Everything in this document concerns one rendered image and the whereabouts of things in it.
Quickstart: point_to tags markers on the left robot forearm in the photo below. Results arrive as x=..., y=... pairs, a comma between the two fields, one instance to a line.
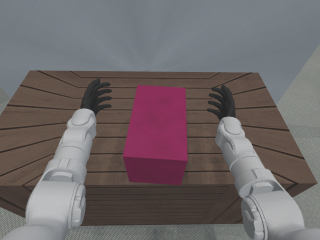
x=73, y=151

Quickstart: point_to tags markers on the robot right upper arm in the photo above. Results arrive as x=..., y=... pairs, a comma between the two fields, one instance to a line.
x=274, y=216

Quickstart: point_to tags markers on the robot right hand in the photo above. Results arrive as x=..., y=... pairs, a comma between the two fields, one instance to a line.
x=227, y=107

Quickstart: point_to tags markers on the robot left hand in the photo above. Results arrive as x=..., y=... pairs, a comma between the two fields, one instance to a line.
x=90, y=100

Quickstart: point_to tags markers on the robot left upper arm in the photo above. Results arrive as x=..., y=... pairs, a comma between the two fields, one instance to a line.
x=55, y=208

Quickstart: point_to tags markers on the pedestal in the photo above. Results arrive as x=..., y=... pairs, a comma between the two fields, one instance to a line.
x=35, y=119

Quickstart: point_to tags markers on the carton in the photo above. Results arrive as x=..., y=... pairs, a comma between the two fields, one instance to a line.
x=156, y=144

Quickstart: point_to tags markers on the right robot forearm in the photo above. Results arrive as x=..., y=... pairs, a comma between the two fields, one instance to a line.
x=250, y=175

